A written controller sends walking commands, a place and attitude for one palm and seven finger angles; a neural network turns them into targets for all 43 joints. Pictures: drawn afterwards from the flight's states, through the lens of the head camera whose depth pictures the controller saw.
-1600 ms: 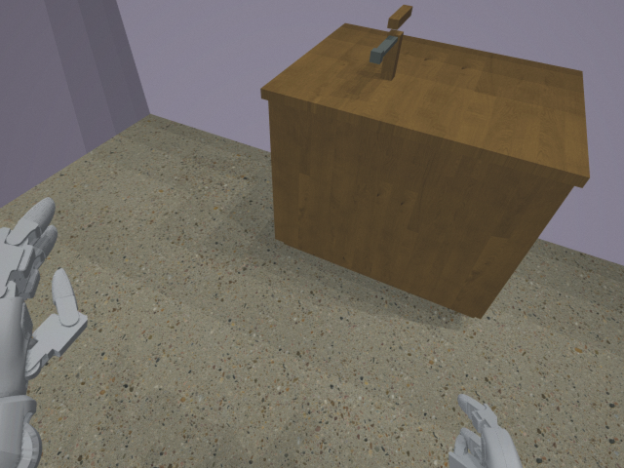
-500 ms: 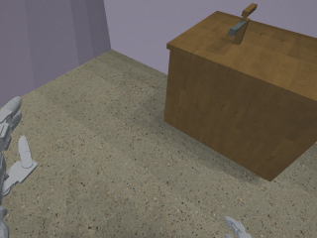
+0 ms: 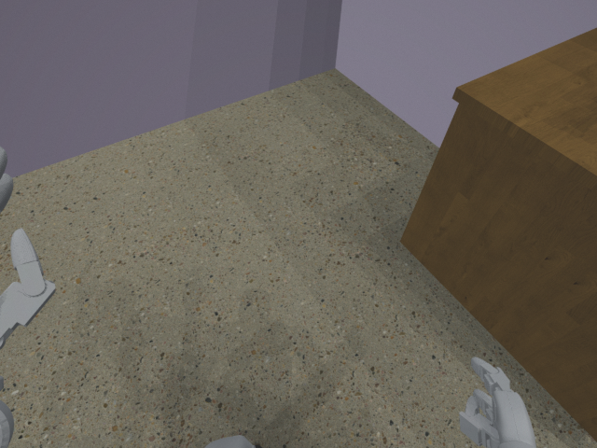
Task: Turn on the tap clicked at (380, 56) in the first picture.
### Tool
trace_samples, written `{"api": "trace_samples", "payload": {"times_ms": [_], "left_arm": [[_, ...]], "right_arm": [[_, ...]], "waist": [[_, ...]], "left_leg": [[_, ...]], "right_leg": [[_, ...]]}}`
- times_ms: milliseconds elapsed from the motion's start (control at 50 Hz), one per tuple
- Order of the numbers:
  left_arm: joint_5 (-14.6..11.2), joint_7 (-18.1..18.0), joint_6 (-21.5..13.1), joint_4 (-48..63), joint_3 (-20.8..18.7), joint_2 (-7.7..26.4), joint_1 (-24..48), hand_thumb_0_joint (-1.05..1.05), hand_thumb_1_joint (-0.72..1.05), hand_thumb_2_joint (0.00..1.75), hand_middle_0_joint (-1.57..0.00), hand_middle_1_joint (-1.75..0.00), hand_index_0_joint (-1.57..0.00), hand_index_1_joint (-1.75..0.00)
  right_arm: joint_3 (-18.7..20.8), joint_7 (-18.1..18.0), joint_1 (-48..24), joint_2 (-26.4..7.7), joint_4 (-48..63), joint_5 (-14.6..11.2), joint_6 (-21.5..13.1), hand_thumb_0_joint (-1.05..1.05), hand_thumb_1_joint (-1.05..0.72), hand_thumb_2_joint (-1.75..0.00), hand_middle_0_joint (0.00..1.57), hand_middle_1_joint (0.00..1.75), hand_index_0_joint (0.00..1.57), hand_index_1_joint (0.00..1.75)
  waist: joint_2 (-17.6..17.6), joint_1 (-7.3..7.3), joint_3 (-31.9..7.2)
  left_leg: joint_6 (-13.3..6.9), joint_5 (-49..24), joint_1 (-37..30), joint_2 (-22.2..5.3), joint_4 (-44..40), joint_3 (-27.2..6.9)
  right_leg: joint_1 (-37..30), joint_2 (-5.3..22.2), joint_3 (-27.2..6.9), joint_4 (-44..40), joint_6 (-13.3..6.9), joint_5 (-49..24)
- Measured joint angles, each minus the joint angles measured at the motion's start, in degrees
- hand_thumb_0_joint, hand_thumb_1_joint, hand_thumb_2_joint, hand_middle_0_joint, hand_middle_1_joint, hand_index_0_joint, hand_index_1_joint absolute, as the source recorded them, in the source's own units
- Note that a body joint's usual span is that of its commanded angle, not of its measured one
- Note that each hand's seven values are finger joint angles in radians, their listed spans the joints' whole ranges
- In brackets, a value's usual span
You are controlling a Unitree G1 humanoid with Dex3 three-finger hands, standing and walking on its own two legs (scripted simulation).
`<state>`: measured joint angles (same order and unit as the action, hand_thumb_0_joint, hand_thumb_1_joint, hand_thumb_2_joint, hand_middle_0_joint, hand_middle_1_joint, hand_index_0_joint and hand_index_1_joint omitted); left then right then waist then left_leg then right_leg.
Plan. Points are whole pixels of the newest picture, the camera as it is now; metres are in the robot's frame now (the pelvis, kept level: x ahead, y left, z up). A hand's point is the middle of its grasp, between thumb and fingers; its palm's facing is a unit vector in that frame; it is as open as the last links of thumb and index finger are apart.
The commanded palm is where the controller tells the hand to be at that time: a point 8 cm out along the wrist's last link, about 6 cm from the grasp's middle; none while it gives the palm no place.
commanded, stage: walk to a spot facing it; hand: left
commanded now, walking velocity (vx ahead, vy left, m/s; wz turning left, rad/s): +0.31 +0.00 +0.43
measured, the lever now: out of the picture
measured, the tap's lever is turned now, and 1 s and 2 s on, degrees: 0 0 0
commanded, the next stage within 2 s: turn to face it in 0.64 s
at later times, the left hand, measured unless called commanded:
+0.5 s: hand (95, 236) +0.28 +0.24 +0.17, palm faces +0.64 -0.66 -0.38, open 7.4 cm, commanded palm +0.20 +0.26 +0.20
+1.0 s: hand (38, 214) +0.28 +0.28 +0.20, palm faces +0.72 -0.61 -0.35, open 7.4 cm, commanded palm +0.22 +0.30 +0.20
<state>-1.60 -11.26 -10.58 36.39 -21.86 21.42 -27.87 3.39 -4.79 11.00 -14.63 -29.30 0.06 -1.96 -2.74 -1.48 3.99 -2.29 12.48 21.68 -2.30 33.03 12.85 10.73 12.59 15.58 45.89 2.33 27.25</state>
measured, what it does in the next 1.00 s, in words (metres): walks ahead, turning left: right foot, then left foot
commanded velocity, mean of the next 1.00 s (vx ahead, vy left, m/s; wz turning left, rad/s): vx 0.09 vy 0.00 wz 0.20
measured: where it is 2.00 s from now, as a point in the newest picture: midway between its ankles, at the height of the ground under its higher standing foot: outside the picture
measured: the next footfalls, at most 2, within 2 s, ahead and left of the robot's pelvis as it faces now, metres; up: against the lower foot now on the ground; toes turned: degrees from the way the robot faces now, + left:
right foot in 0.38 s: +0.24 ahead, -0.15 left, +0.00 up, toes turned +2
left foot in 0.76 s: +0.18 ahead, +0.11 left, +0.00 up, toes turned +31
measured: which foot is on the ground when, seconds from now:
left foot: down 0.00-0.38, up 0.40-0.74, down 0.76-1.00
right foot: down 0.00-0.00, up 0.02-0.36, down 0.38-0.76, up 0.78-1.00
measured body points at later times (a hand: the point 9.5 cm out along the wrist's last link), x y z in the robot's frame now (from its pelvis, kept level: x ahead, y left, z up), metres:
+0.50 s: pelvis +0.13 -0.05 +0.01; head +0.15 -0.07 +0.46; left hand +0.24 +0.27 +0.19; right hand +0.35 -0.24 -0.11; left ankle +0.06 +0.07 -0.62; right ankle +0.20 -0.15 -0.72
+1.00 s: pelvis +0.18 -0.02 +0.02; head +0.19 +0.00 +0.47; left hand +0.24 +0.30 +0.22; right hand +0.42 -0.12 -0.06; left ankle +0.15 +0.09 -0.72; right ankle +0.24 -0.12 -0.68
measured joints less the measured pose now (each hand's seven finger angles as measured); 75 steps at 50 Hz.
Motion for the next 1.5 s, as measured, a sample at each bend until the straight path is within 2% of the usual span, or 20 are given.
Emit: {"api": "trace_samples", "payload": {"times_ms": [60,120,220,340,380,440,520,620,740,780,820,880,980,1060,1120,1180,1220,1320,1380,1500], "left_arm": [[-0.04,0.28,-0.49,-1.82,-1.09,2.61,3.75,0.01,0.89,0.9,-0.21,-0.3,-0.21,-0.3],[-0.11,1.88,0.4,-3.71,-1.3,4.08,5.28,0.01,0.89,0.9,-0.21,-0.3,-0.21,-0.3],[-0.94,3.03,-0.45,-1.18,-1.7,2.73,0.13,0.01,0.89,0.9,-0.21,-0.3,-0.21,-0.3],[-0.23,3.25,-0.82,-5.55,-0.83,0.48,-1.04,0.01,0.89,0.9,-0.21,-0.3,-0.21,-0.3],[0.34,2.97,0.12,-7.99,-0.73,0.42,0.74,0.01,0.89,0.9,-0.21,-0.3,-0.21,-0.3],[1.28,2.62,1.87,-12.53,2.39,-3.09,6.64,0.01,0.89,0.9,-0.21,-0.3,-0.21,-0.3],[1.54,2.77,2.53,-12.71,5.28,-5.56,6.23,0.01,0.89,0.9,-0.21,-0.3,-0.21,-0.3],[0.57,2.84,0.84,-3.56,2.54,0.2,0.57,0.02,0.89,0.9,-0.21,-0.3,-0.21,-0.3],[-1.14,0.72,-0.89,2.62,-2.91,3.86,-1.56,0.01,0.89,0.9,-0.22,-0.3,-0.21,-0.3],[-1.7,0.35,-1.07,1.55,-3.56,3.61,-0.7,0.01,0.89,0.9,-0.21,-0.3,-0.21,-0.3],[-1.43,0.56,-1.48,-2.14,-3.02,2.71,1.11,0.01,0.89,0.9,-0.21,-0.3,-0.21,-0.3],[-0.53,1.07,-0.29,-5.88,-1.16,1.16,2.63,0.01,0.89,0.9,-0.21,-0.3,-0.21,-0.3],[-0.32,1.43,1.39,-2.11,2.42,-1.44,1.34,0.02,0.9,0.9,-0.21,-0.3,-0.2,-0.3],[-0.14,2.09,0.71,-2.84,2.07,-0.45,1.83,0.01,0.89,0.9,-0.21,-0.3,-0.2,-0.3],[-0.03,2.5,0.97,-7.04,0.29,0.71,3.45,0.01,0.89,0.9,-0.21,-0.3,-0.2,-0.3],[0.44,2.96,1.96,-11.93,0.74,-0.5,6.1,0.01,0.9,0.9,-0.21,-0.3,-0.2,-0.3],[0.1,3.19,2.71,-13.71,2.0,-1.79,7.25,0.01,0.9,0.9,-0.21,-0.3,-0.2,-0.3],[-0.81,3.21,2.39,-10.9,3.72,-2.98,1.86,0.01,0.89,0.9,-0.21,-0.3,-0.21,-0.3],[-1.2,3.32,1.05,-7.42,3.54,-1.0,-0.82,0.01,0.89,0.9,-0.21,-0.3,-0.21,-0.3],[-1.94,2.68,-2.07,-5.81,-1.26,2.87,-2.02,0.01,0.89,0.9,-0.22,-0.3,-0.21,-0.3]], "right_arm": [[-0.89,0.75,-3.39,4.05,-1.23,-0.4,-0.49,0.01,-0.91,-0.9,0.2,0.3,0.2,0.3],[-3.49,2.3,-3.5,7.51,-2.33,-1.04,-0.19,0.01,-0.9,-0.9,0.2,0.3,0.2,0.3],[-5.58,3.31,0.08,9.76,-3.63,-1.13,-1.63,0.01,-0.9,-0.9,0.21,0.3,0.21,0.3],[-5.24,2.03,4.12,7.56,-6.33,-0.66,-2.87,0.01,-0.9,-0.9,0.21,0.3,0.21,0.3],[-5.01,1.44,4.69,6.6,-6.63,-0.75,-2.85,0.01,-0.9,-0.9,0.21,0.3,0.21,0.3],[-3.74,0.75,2.01,3.18,-9.39,-0.17,-1.96,0.01,-0.9,-0.9,0.21,0.3,0.21,0.3],[-2.1,0.86,-1.48,-0.13,-10.11,0.38,-0.46,0.01,-0.9,-0.9,0.2,0.3,0.2,0.3],[-0.42,-0.02,-2.58,-0.42,-5.18,0.1,0.25,0.01,-0.9,-0.9,0.2,0.3,0.2,0.3],[0.76,-0.22,-0.9,-0.98,-0.67,0.12,0.64,0.01,-0.91,-0.9,0.2,0.3,0.2,0.3],[0.79,-0.33,-1.08,-0.11,-0.53,-0.09,0.71,0.01,-0.91,-0.9,0.2,0.3,0.2,0.3],[0.15,0.12,-1.42,1.93,-1.33,-0.14,0.34,0.01,-0.91,-0.9,0.2,0.3,0.2,0.3],[-2.21,1.76,-1.23,5.17,-2.99,-0.36,-0.59,0.01,-0.91,-0.9,0.2,0.3,0.2,0.3],[-6.04,3.26,-0.15,8.64,-3.74,-0.18,-2.84,0.01,-0.9,-0.9,0.2,0.3,0.2,0.3],[-7.19,3.43,-0.33,9.26,-3.9,0.28,-3.8,0.01,-0.9,-0.9,0.21,0.3,0.21,0.3],[-6.97,3.62,-0.91,8.66,-3.59,0.12,-3.46,0.01,-0.9,-0.9,0.21,0.3,0.21,0.3],[-5.85,3.61,-1.92,6.29,-3.72,-0.37,-2.33,0.01,-0.9,-0.9,0.21,0.3,0.21,0.3],[-4.88,3.58,-2.57,4.63,-4.58,-0.74,-1.18,0.01,-0.9,-0.9,0.21,0.3,0.21,0.3],[-3.01,2.83,-3.29,0.94,-4.0,-0.84,1.44,0.01,-0.9,-0.9,0.21,0.3,0.21,0.3],[-1.35,2.41,-2.56,-0.85,-3.6,-0.64,2.1,0.01,-0.9,-0.9,0.2,0.3,0.2,0.3],[1.02,2.4,-1.05,-3.02,-4.05,-0.72,3.48,0.01,-0.91,-0.9,0.2,0.3,0.2,0.3]], "waist": [[-0.59,2.01,2.26],[-0.55,2.97,1.42],[1.14,1.91,-0.78],[5.38,-1.24,-2.68],[5.41,-1.68,-3.27],[6.21,-1.81,-1.75],[5.03,0.18,0.52],[1.58,2.59,2.01],[0.37,2.23,-0.18],[-0.73,2.1,-0.62],[-0.65,1.83,-0.61],[0.25,1.31,-0.78],[1.1,-0.88,-0.8],[3.72,-2.25,-1.21],[5.54,-2.72,-1.56],[8.7,-1.67,-1.08],[7.72,-1.31,-0.7],[3.86,0.97,0.26],[2.69,1.94,0.18],[2.94,1.82,-1.94]], "left_leg": [[-1.2,3.03,0.17,0.39,6.12,-2.21],[0.0,3.68,-1.83,0.24,4.33,-4.9],[1.4,2.58,-6.01,-0.56,-1.61,-7.97],[3.36,5.04,-9.18,-1.84,-2.18,-12.23],[2.95,9.03,-7.54,-1.6,3.11,-13.4],[2.36,16.65,0.62,0.19,25.49,-14.58],[4.24,12.53,7.94,0.33,41.01,-11.1],[5.12,10.62,7.34,-2.48,27.38,-7.75],[4.98,6.62,-0.5,-1.9,5.3,-4.54],[2.43,3.62,-1.95,-0.23,3.28,-3.89],[0.91,5.33,-1.75,-0.31,5.09,-4.59],[1.29,4.9,-3.35,-1.3,2.85,-6.29],[2.12,2.85,-7.05,-2.24,-2.07,-5.74],[3.21,2.97,-8.32,-3.75,-2.58,-3.99],[4.41,4.67,-7.69,-5.04,0.38,-2.11],[5.22,10.04,-4.48,-7.04,8.05,-3.57],[5.88,15.28,-0.52,-4.4,18.43,-7.03],[7.14,11.65,5.61,-0.75,34.63,-11.22],[7.28,9.44,6.61,-0.59,34.68,-12.84],[7.17,8.73,5.55,-0.06,28.42,-14.36]], "right_leg": [[10.06,-3.42,-9.54,25.15,0.18,4.28],[18.52,-5.8,-11.56,33.1,0.72,1.98],[23.48,-4.96,-10.27,17.85,1.77,-6.43],[14.44,-6.85,-7.47,-4.5,2.73,-9.5],[9.48,-7.62,-6.72,-12.09,1.95,-9.99],[10.12,-6.25,-4.92,-7.57,-2.63,-12.66],[6.79,-4.2,-2.96,-9.57,-2.94,-11.11],[4.06,-3.02,-0.59,-13.37,-2.72,-11.6],[5.64,-1.26,1.04,-8.83,-0.82,-7.72],[7.96,0.23,-1.24,-2.26,0.41,-5.19],[11.4,-2.87,-6.96,8.23,0.85,2.43],[14.29,-7.4,-9.99,15.33,0.54,2.67],[13.1,-10.17,-10.07,4.98,0.26,-4.25],[10.12,-12.02,-8.8,-3.59,0.51,-5.4],[6.66,-12.76,-8.28,-10.69,0.53,-9.76],[6.82,-14.98,-7.83,-10.93,-6.02,-11.38],[7.91,-14.74,-8.97,-10.4,-8.4,-11.1],[8.52,-15.33,-13.2,-14.75,-9.31,-15.18],[8.68,-16.32,-14.52,-17.22,-9.71,-17.36],[8.93,-18.88,-17.55,-21.76,-9.98,-21.72]]}}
